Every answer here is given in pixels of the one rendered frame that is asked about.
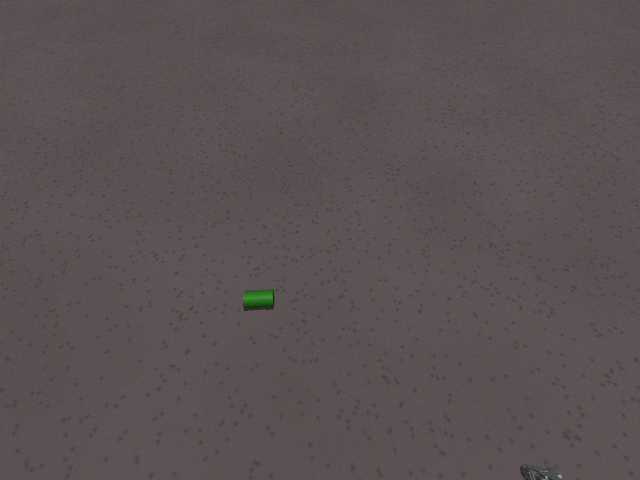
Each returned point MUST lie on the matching right robot hand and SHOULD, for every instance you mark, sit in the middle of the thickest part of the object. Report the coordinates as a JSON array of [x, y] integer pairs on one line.
[[532, 472]]

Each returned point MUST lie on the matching can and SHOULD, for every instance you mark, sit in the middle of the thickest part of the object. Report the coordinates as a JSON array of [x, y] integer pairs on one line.
[[258, 298]]

